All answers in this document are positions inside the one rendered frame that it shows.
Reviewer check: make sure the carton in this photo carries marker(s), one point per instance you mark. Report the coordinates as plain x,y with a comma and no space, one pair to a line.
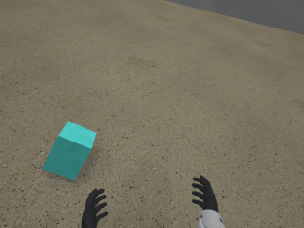
70,150

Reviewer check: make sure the robot right hand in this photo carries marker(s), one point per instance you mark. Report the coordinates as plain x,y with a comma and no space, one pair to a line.
208,197

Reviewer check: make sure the robot left hand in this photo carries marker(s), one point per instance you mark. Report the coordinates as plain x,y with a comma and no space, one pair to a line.
89,218

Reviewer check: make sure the right robot forearm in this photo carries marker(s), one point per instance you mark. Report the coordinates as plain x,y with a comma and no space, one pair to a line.
210,219

